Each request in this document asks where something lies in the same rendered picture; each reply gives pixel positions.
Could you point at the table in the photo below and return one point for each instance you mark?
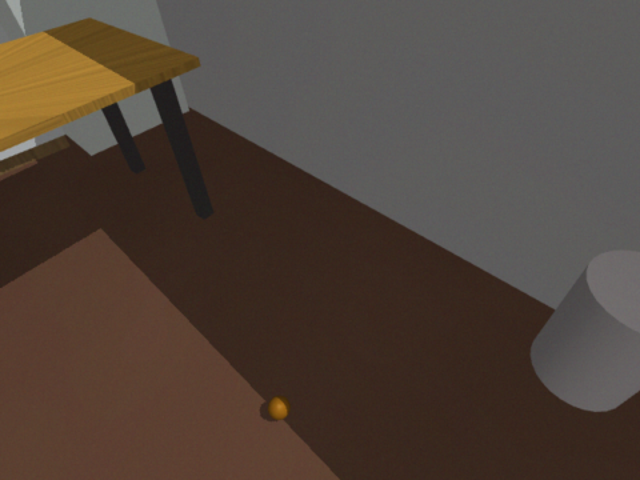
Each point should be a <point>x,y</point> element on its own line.
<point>54,77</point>

